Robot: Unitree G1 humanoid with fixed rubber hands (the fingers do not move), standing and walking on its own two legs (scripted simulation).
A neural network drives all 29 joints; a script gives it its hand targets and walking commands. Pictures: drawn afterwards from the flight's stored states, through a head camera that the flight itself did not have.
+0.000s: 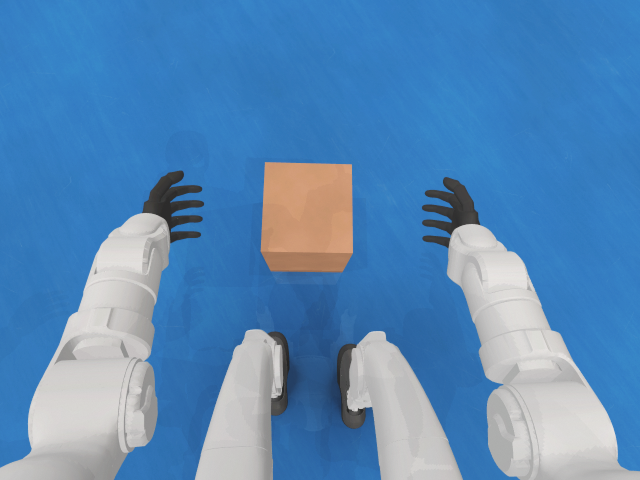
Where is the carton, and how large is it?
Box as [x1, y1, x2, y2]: [261, 162, 352, 271]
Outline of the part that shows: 265,162 261,252 270,270 342,271 352,253 351,164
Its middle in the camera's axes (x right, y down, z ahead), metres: -0.03 -0.05 +0.98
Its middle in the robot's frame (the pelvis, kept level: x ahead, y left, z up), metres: +0.56 +0.01 -0.55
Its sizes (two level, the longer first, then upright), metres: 0.210 0.200 0.250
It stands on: the floor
